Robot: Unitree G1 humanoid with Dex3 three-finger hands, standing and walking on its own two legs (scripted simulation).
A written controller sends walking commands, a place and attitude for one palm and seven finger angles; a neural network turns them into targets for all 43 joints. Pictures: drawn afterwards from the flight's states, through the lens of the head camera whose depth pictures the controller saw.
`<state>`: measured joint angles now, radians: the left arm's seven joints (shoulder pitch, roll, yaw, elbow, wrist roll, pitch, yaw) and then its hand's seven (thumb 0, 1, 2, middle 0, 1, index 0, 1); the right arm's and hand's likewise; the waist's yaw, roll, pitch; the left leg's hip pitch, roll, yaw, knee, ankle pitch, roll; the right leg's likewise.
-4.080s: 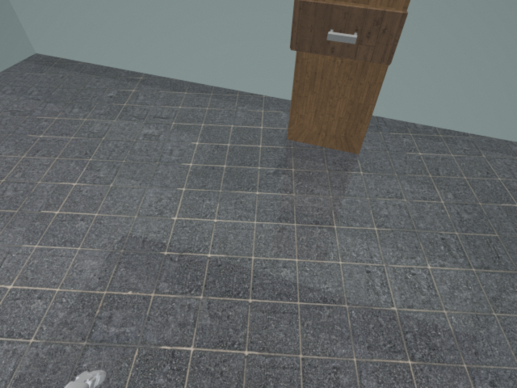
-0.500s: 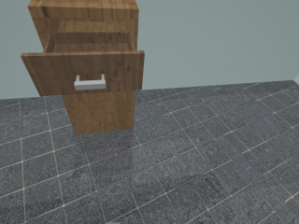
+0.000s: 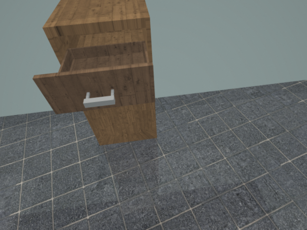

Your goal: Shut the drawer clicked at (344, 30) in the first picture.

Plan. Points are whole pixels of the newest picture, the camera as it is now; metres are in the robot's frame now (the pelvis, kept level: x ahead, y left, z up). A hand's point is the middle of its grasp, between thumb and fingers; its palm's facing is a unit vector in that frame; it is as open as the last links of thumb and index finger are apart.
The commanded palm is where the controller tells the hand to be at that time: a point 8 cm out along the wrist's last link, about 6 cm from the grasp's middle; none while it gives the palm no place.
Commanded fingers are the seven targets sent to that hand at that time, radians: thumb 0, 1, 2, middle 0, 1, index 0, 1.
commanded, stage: turn to face it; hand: left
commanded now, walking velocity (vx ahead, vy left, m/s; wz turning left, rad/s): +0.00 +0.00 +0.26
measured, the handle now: (100, 97) +0.55 +0.22 +0.02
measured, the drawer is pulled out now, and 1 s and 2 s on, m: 0.30 0.30 0.30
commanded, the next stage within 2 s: take the last steps up to it in 0.04 s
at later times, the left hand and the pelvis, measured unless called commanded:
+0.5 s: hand out of the picture -0.07 +0.20 -0.17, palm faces +0.20 -0.96 -0.17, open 7.4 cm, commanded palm none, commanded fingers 0.00 0.90 0.90 -0.20 -0.30 -0.20 -0.30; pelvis +0.00 +0.02 +0.01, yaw +7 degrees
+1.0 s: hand out of the picture +0.15 +0.15 -0.15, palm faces +0.17 -0.96 -0.22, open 7.2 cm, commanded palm none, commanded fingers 0.00 0.90 0.90 -0.20 -0.30 -0.20 -0.30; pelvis +0.14 -0.03 +0.01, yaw +7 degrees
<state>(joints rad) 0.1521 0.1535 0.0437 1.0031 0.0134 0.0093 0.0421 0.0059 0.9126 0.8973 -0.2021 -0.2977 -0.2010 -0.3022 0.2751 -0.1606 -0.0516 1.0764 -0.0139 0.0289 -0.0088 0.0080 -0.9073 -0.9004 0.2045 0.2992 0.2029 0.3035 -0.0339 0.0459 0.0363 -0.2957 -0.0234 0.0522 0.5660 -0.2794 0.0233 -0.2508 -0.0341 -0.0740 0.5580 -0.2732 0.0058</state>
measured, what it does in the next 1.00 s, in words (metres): walks ahead: left foot, then right foot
